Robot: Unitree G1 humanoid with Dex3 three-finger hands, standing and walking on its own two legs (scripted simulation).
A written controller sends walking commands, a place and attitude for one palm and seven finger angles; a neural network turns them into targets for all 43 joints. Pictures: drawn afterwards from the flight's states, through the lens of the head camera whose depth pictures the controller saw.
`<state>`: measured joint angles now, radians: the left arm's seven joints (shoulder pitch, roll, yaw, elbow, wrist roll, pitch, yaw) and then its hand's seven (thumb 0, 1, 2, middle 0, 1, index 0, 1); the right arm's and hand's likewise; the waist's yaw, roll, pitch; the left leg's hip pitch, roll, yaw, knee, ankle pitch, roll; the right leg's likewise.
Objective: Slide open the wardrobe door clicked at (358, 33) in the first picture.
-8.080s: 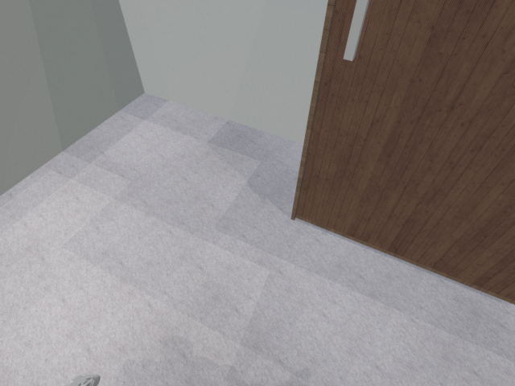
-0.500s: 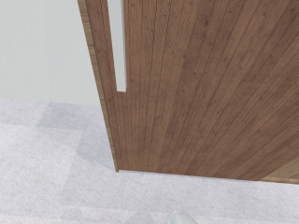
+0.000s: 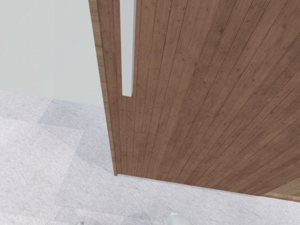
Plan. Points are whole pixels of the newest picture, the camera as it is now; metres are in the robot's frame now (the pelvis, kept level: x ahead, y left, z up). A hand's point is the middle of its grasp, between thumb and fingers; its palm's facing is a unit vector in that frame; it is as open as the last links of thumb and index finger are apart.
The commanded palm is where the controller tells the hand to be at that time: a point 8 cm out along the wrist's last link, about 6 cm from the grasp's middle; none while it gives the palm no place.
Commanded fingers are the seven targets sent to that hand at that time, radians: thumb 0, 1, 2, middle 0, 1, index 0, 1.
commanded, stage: come to a stop and stand still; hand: left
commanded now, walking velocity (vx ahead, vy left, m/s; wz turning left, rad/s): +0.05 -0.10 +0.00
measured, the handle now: (129, 35) +0.46 +0.10 +0.26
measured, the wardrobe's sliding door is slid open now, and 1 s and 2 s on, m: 0.00 0.00 0.00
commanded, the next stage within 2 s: look again from close up in 0.94 s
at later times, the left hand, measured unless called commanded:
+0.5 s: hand out of the picture -0.02 +0.14 -0.16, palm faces -0.02 -0.99 -0.16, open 7.4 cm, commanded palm none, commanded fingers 0.00 0.90 0.90 -0.20 -0.30 -0.20 -0.30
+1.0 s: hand out of the picture +0.02 +0.17 -0.16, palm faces -0.04 -0.97 -0.23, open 7.3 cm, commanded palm none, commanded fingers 0.00 0.90 0.90 -0.20 -0.30 -0.20 -0.30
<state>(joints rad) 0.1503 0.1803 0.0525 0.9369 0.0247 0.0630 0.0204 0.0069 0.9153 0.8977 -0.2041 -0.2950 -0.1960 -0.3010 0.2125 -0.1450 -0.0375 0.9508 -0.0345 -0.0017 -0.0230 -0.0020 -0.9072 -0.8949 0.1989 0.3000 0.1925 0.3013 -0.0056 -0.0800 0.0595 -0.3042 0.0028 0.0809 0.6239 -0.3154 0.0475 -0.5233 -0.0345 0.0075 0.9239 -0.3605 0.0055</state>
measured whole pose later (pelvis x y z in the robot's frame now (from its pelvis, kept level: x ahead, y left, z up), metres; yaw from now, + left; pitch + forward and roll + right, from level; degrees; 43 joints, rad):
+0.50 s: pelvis +0.00 -0.01 +0.02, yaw -1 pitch -1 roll +0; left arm 0.31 0.12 -0.02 1.12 0.02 -0.02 0.04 0.01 0.91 0.90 -0.20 -0.29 -0.19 -0.30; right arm 0.28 -0.15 0.00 1.12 -0.01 0.00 -0.01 0.00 -0.92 -0.89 0.20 0.30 0.20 0.30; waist 0.00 -0.01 0.03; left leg -0.21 0.02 0.09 0.43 -0.20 0.02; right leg -0.17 0.00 -0.03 0.41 -0.23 0.00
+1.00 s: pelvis +0.00 -0.01 +0.01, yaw -2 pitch -1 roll +1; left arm 0.28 0.15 -0.02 1.09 0.01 -0.02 0.04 0.01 0.92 0.90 -0.20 -0.29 -0.19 -0.30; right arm 0.30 -0.16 0.01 1.09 -0.02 -0.03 -0.01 0.01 -0.91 -0.89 0.20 0.30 0.20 0.30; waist -0.01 0.02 0.02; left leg -0.21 0.00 0.12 0.45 -0.23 0.02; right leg -0.21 -0.02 0.00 0.51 -0.29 0.00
